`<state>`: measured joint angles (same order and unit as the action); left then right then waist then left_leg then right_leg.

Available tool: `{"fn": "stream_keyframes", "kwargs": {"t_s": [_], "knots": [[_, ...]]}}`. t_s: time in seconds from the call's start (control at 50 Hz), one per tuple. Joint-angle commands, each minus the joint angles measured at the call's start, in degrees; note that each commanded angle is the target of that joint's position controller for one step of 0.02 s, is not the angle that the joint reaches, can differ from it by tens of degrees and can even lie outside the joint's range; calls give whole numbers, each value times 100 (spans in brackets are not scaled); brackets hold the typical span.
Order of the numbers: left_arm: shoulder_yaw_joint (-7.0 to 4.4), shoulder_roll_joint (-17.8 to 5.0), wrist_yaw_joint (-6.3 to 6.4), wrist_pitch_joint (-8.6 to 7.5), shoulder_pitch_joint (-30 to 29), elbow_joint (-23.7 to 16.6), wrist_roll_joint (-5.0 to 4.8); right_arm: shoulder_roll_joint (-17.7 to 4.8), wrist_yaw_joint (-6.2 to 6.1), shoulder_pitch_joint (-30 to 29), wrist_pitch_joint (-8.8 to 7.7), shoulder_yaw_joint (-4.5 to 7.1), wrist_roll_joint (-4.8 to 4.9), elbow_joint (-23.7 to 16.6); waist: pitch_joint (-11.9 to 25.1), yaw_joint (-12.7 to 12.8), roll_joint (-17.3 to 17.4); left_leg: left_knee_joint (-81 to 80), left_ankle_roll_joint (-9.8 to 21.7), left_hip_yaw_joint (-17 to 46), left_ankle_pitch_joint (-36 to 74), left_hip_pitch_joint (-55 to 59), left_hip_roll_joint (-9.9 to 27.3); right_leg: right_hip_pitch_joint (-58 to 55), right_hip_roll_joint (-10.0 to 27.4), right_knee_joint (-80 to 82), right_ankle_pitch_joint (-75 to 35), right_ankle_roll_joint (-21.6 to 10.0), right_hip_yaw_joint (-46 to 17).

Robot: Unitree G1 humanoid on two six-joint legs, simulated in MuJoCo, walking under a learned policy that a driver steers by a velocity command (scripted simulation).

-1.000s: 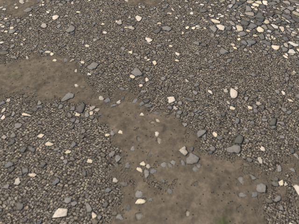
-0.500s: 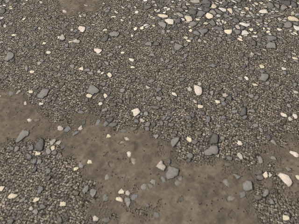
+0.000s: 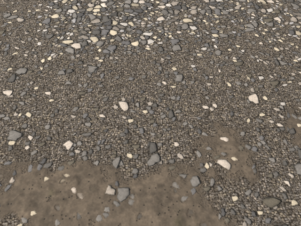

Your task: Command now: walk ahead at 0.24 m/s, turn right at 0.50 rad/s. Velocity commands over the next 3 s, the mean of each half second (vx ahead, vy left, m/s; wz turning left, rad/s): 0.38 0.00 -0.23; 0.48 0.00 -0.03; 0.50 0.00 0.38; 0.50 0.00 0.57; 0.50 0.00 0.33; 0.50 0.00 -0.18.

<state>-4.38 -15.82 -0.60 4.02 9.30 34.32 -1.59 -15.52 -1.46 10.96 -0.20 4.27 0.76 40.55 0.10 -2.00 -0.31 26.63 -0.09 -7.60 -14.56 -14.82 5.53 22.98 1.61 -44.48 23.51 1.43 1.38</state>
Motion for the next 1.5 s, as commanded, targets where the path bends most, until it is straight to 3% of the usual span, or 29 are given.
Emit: {"fn": "stream_keyframes", "kwargs": {"t_s": [0.02,0.06,0.08,0.1,0.12,0.14,0.2,0.32,0.46,0.52,0.54,0.56,0.58,0.6,0.64,0.66,0.74,0.88,0.98,1.02,1.06,1.08,1.1,1.12,1.14,1.16,1.2,1.3,1.5], "knots": [[-132,-387,-88,-207,-30,-357,6,-1165,88,-40,-119,318,130,-184,170,131,1016,-1038,995,1136,-970,222,1187,-563,-186,1358,-305,-434,400],[-189,-404,-71,-284,981,142,18,-737,158,-98,-159,179,125,-104,402,537,487,2,646,554,-898,-756,774,-2344,-358,2111,-656,-678,348],[-289,-811,-1,-338,1652,283,34,-219,230,-383,-234,-13,-75,-271,554,778,-856,2027,124,-83,-1386,-2041,226,-3379,849,2518,-857,-1010,-1407],[-394,-1521,-15,-449,1628,123,93,-408,236,-684,-364,43,-71,-647,301,752,-1659,3241,-89,199,-2071,-3870,-479,-3494,2081,3045,-215,-2071,-3700],[-320,-1177,-22,-589,1600,110,108,-830,259,-967,-470,140,79,-680,133,922,-1149,3884,-43,847,-1899,-4076,-149,-3167,2144,3286,114,-2291,-3724],[-209,-917,-5,-682,1325,121,104,-966,307,-890,-508,185,146,-642,-171,699,-1110,3947,59,950,-1247,-4258,14,-3049,1893,3271,117,-2062,-3177],[-62,-632,34,-743,796,60,111,-898,341,-607,-555,189,-63,-344,-304,364,-703,3422,12,908,130,-3677,164,-2493,1252,3416,-1520,-1547,-1929],[-76,-776,114,-790,1188,433,98,-348,395,-1212,-552,-69,3,-375,-343,556,-508,1451,-100,623,1763,-2707,-180,-2024,826,3536,-2668,-1236,-810],[-129,-950,132,-776,1544,869,7,-531,560,-1552,-606,-62,46,-604,-524,477,-617,350,354,605,1392,-2120,-403,-2659,1271,3182,-3394,-1100,-865],[-123,-1034,180,-675,1414,871,79,-976,432,92,-556,165,-2,-220,702,-398,-685,374,770,280,1186,424,-787,-2367,868,1080,-5972,-797,-489],[-4,-750,198,-677,1495,753,207,-1354,356,1133,-525,244,-69,-53,1576,-731,-1,627,1155,1574,1315,2362,328,-999,537,-758,-4137,-610,-367],[191,3,121,-775,2371,726,98,-1616,417,1444,-547,281,-97,115,2595,-200,1820,-294,2091,4690,-602,4079,1669,1014,-616,-2823,644,-276,-721],[63,-660,86,-882,1769,793,-18,-1038,397,1286,-553,140,-1,67,2195,-499,1264,-953,1827,5073,-1351,3763,1532,1633,-405,-3373,840,-348,-1280],[-8,-886,57,-935,1119,570,-137,-879,346,838,-542,79,3,40,1168,-432,902,-1057,1578,4133,-1150,2894,1386,2003,-110,-3396,369,-397,-1007],[8,-762,104,-965,660,482,41,-712,330,229,-536,15,-90,-26,316,-47,102,-1300,1398,3032,61,1258,960,1617,398,-2750,-470,-404,-708],[-4,-699,100,-916,859,511,54,-639,328,121,-570,-15,-165,-41,305,175,321,-1454,1407,2775,343,839,843,1270,555,-2629,-694,-399,-766],[45,-443,132,-734,878,529,106,-686,314,101,-669,1,-74,120,-28,365,387,-1976,1538,2018,770,145,673,1283,708,-1952,-1058,-171,-604],[150,-223,42,-873,-511,191,122,-961,205,678,-551,45,11,382,-301,-140,254,-1970,1233,1157,1377,516,392,1337,498,499,-2973,-9,-258],[135,-329,-138,-947,-1153,-96,60,-1073,191,1105,-388,78,65,613,-441,-329,329,-1499,1166,1413,1472,1397,805,1403,304,1319,-2484,-197,-271],[75,-474,-173,-991,-915,-87,70,-1149,158,1055,-318,107,79,644,-320,-106,444,-1128,1064,1602,1939,1603,903,979,172,1554,-2009,-327,-264],[-134,-857,-112,-1027,357,249,111,-1067,140,872,-278,61,53,609,469,594,403,329,810,1338,3157,1248,474,-937,-42,1798,-1989,-589,-61],[-264,-1304,-39,-1018,1448,405,208,-685,142,844,-303,-91,-81,435,1458,1011,-128,2094,560,1070,1951,129,84,-2778,972,1504,-2182,-961,-1045],[-345,-1705,-37,-972,1681,496,254,-47,172,1657,-419,-272,-8,339,2224,613,-1706,4036,184,931,-1572,-2112,-852,-4639,2301,2037,-1071,-1793,-3633],[-207,-1087,-29,-956,1731,442,218,-678,184,1366,-484,-131,139,457,2143,898,-1206,4743,176,1612,-1791,-2707,-641,-4465,2230,2504,-309,-1720,-4079],[-117,-842,0,-956,1378,436,194,-976,185,844,-500,-24,228,296,1290,884,-895,4911,196,1527,-1305,-3034,-395,-3807,2074,2594,-426,-1470,-3158],[-63,-706,7,-958,1000,423,196,-919,163,539,-489,-26,174,220,851,724,-523,4751,172,1386,-816,-2898,-135,-3050,1858,2731,-892,-1349,-2504],[6,-452,-8,-1018,528,458,234,-781,163,528,-374,25,99,204,321,367,-588,4299,117,1429,-249,-2396,150,-1980,1501,3159,-1500,-1224,-1589],[-90,-582,39,-1136,380,705,245,-432,151,404,-122,9,79,92,-122,158,-338,3653,-49,1440,430,-2488,216,-1500,1410,3659,-2559,-1260,-387],[-252,-1017,146,-867,882,1100,82,-280,466,-1109,-180,-72,56,-573,-589,637,-207,1179,268,650,1275,-2582,23,-2636,1532,3412,-3129,-975,852]]}}
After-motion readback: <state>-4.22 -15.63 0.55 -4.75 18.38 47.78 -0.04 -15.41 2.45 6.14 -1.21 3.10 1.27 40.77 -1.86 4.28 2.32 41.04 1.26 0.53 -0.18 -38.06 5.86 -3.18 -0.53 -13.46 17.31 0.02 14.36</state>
